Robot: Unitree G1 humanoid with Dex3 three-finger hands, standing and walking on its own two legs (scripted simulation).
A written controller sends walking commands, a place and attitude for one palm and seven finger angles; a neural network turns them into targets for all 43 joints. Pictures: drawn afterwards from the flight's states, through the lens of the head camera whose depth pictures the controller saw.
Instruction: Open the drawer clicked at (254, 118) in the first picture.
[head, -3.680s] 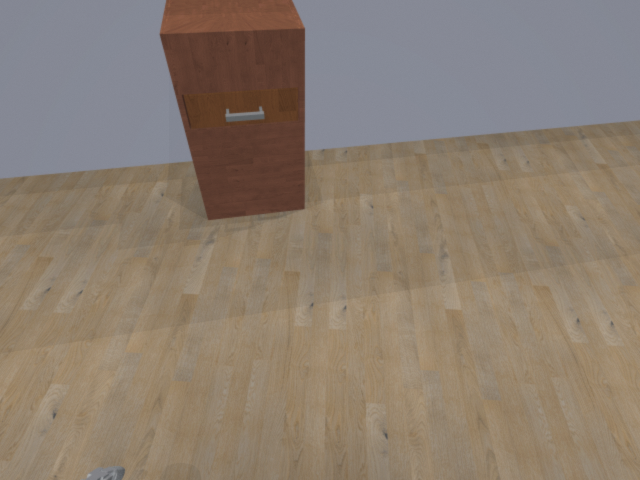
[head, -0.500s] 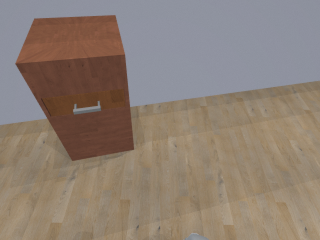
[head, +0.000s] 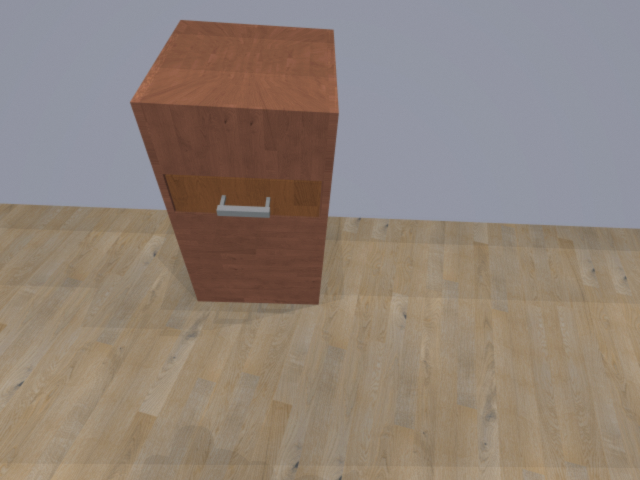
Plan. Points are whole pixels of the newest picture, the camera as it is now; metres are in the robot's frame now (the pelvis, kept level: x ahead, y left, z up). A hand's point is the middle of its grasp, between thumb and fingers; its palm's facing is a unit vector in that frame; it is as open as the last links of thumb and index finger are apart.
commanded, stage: take the last steps up to it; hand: left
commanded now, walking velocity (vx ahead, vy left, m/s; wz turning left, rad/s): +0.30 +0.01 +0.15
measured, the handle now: (244, 205) +0.76 +0.24 -0.23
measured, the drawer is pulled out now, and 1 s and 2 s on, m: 0.00 0.00 0.00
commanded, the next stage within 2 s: come to a stop and stand still in 0.82 s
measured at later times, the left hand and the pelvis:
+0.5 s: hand out of the picture +0.09 +0.16 -0.16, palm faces +0.13 -0.97 -0.20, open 7.3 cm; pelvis +0.08 -0.02 +0.01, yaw +5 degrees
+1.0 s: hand (187, 436) +0.20 +0.21 -0.17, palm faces +0.13 -0.98 -0.17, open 7.3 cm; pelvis +0.23 +0.03 +0.01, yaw +4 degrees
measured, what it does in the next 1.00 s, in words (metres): walks ahead: right foot, then left foot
